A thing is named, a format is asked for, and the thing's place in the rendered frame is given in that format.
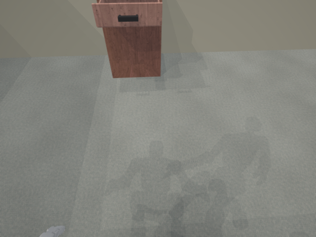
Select left robot hand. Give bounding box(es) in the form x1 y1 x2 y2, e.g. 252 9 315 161
39 226 65 237

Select drawer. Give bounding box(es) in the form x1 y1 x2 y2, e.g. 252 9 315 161
91 0 162 28

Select handle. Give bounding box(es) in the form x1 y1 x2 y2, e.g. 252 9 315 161
118 14 138 22

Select cabinet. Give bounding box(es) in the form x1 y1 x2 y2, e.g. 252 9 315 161
97 0 162 78

